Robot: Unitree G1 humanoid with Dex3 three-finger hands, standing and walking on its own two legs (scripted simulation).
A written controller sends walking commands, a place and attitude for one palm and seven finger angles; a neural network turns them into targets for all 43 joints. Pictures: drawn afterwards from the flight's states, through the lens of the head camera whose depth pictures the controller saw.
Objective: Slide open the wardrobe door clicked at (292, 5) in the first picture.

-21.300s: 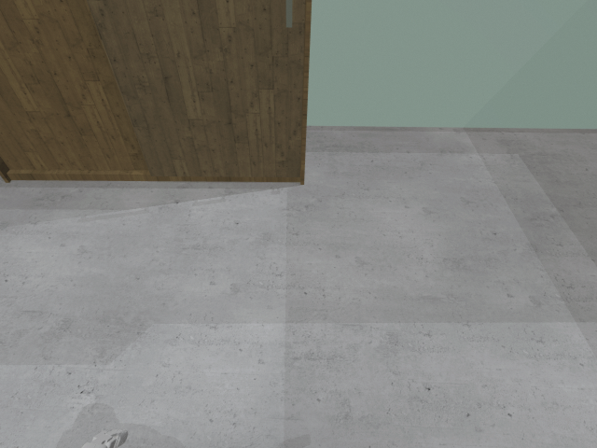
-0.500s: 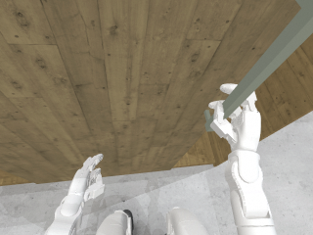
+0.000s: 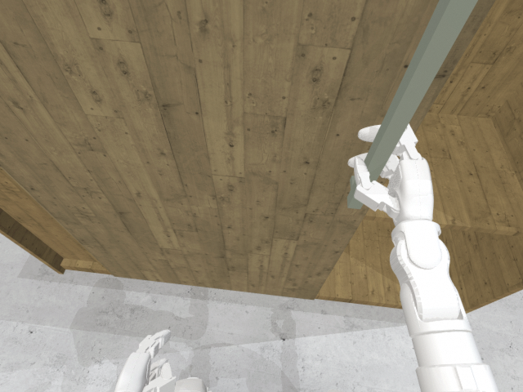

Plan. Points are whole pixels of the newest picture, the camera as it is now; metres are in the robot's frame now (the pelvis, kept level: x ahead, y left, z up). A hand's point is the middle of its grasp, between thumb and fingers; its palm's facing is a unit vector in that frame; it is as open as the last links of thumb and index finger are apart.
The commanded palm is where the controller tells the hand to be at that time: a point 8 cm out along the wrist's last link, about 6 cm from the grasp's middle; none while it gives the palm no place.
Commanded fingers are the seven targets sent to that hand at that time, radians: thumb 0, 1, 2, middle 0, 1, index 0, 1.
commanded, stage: step sideways, sliding the door along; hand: right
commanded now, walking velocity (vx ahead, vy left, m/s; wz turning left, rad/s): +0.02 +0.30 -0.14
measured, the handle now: (388, 120) +0.42 -0.15 +0.19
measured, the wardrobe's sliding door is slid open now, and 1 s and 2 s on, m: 0.50 0.65 0.65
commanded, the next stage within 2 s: stop walking and hold the door there in 0.92 s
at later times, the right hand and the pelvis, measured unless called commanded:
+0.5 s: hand (275, 172) +0.38 -0.01 +0.13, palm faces +0.22 +0.97 -0.09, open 6.2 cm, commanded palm +0.36 +0.01 +0.13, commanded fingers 0.00 -0.90 -0.90 0.45 1.40 0.45 1.40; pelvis -0.03 +0.17 +0.01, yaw -4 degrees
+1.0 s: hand (240, 161) +0.40 +0.04 +0.13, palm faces +0.49 +0.87 -0.05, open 6.4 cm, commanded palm +0.37 +0.08 +0.12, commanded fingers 0.00 -0.90 -0.90 0.45 1.40 0.45 1.40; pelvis +0.04 +0.33 +0.01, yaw -10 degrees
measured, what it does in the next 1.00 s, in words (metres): steps to the left: left foot, then right foot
